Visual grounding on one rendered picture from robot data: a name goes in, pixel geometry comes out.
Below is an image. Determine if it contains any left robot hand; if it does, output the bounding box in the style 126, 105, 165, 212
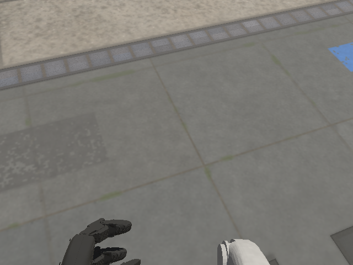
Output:
59, 218, 141, 265

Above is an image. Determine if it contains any robot right thigh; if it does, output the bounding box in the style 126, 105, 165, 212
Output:
217, 239, 270, 265

